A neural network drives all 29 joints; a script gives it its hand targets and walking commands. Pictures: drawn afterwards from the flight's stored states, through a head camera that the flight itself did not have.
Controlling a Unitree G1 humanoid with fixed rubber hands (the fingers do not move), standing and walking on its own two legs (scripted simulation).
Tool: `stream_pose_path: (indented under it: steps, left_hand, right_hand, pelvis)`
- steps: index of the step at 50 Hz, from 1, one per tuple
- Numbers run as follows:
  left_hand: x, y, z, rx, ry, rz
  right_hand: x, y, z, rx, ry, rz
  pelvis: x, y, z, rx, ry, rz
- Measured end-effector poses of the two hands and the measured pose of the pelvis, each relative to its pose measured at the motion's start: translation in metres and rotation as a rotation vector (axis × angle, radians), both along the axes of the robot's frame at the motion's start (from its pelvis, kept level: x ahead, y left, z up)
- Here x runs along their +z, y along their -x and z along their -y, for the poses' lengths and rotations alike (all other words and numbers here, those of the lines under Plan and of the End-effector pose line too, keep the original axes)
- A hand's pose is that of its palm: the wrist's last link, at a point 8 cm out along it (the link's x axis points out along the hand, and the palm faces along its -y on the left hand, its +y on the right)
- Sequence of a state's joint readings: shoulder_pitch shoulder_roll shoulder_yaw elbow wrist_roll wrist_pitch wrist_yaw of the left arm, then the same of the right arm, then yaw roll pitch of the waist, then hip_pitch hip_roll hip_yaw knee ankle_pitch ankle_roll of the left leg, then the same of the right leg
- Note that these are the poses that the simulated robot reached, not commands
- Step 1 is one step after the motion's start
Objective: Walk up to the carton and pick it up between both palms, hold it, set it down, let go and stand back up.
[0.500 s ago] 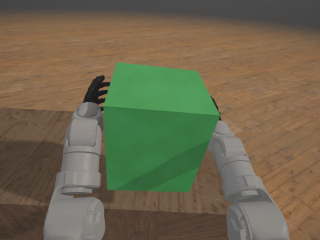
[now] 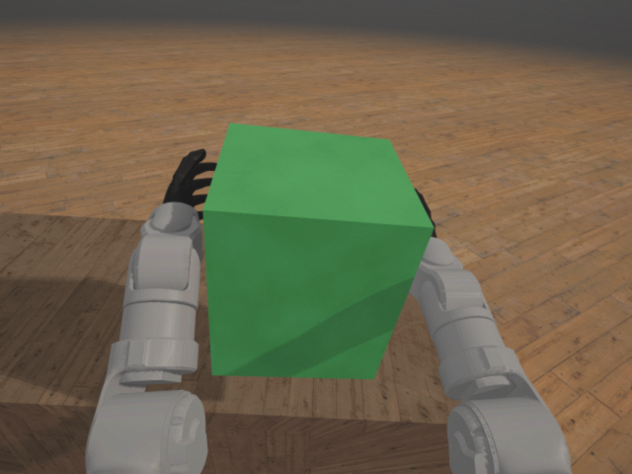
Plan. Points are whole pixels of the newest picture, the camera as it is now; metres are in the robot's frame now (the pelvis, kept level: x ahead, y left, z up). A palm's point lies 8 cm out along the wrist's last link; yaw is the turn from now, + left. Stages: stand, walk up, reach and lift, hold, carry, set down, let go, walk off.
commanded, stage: hold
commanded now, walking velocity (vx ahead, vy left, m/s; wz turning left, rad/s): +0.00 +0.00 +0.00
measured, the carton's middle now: (303, 253) +0.36 +0.02 +0.17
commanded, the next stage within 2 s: none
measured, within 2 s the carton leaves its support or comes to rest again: neither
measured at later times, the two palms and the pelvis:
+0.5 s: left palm (183, 211) +0.37 +0.17 +0.23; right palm (418, 244) +0.37 -0.13 +0.19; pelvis +0.00 +0.00 +0.00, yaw +0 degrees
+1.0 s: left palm (180, 212) +0.36 +0.17 +0.23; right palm (418, 242) +0.37 -0.13 +0.19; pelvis +0.00 +0.00 +0.00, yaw +0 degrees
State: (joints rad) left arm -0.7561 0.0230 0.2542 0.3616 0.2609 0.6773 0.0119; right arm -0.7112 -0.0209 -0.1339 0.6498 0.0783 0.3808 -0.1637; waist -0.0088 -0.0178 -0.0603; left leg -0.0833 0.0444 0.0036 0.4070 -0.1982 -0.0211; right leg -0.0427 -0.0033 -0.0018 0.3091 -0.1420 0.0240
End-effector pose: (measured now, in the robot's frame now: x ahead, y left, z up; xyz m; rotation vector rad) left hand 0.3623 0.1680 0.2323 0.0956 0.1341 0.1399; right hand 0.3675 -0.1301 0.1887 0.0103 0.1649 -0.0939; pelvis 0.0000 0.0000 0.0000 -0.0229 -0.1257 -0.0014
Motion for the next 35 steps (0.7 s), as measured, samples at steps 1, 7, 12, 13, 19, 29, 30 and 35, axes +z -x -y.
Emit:
stream_pose_path:
  steps: [1,7,12,13,19,29,30,35]
  left_hand:
    - [-0.0002,-0.0001,0.0001,0.000,-0.001,-0.001]
    - [-0.0003,-0.0013,0.0004,-0.002,-0.002,-0.002]
    - [-0.0021,-0.0029,0.0005,-0.003,-0.003,-0.007]
    - [-0.0023,-0.0031,0.0005,-0.004,-0.003,-0.008]
    - [-0.0026,-0.0035,0.0005,-0.004,-0.004,-0.008]
    - [-0.0036,-0.0029,0.0000,-0.003,-0.003,-0.009]
    - [-0.0032,-0.0022,-0.0006,-0.002,-0.003,-0.005]
    - [-0.0012,0.0003,-0.0015,-0.001,-0.002,0.006]
  right_hand:
    - [-0.0003,0.0000,0.0001,0.000,0.000,-0.001]
    - [-0.0014,-0.0008,0.0003,-0.001,0.000,-0.001]
    - [-0.0035,-0.0020,0.0004,-0.001,-0.001,-0.005]
    - [-0.0037,-0.0022,0.0004,-0.001,0.000,-0.006]
    - [-0.0040,-0.0025,0.0004,-0.002,0.000,-0.006]
    - [-0.0033,-0.0024,0.0002,-0.002,0.002,-0.005]
    - [-0.0021,-0.0022,-0.0003,-0.001,0.002,0.000]
    - [0.0010,-0.0010,-0.0010,0.000,0.005,0.011]
  pelvis:
    - [0.0000,0.0001,0.0000,0.000,0.000,0.000]
    - [0.0000,-0.0001,0.0000,0.000,0.000,0.000]
    - [0.0000,-0.0003,0.0000,0.000,0.000,0.000]
    - [0.0000,-0.0004,0.0000,0.000,0.000,0.000]
    - [0.0000,-0.0006,0.0000,0.000,0.000,-0.001]
    - [0.0000,-0.0007,0.0000,0.000,0.000,0.000]
    - [0.0000,-0.0007,0.0001,0.000,0.000,0.000]
    - [0.0000,-0.0002,0.0000,0.001,0.000,0.004]
